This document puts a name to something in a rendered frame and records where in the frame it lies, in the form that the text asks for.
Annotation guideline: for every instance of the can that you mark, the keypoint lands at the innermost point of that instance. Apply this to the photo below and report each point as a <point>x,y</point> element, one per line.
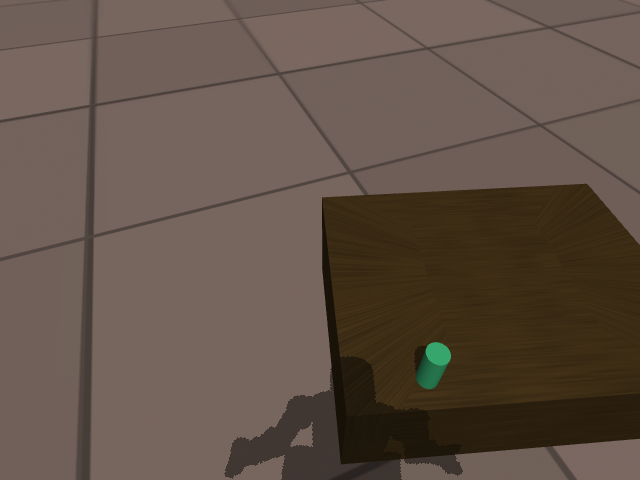
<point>433,364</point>

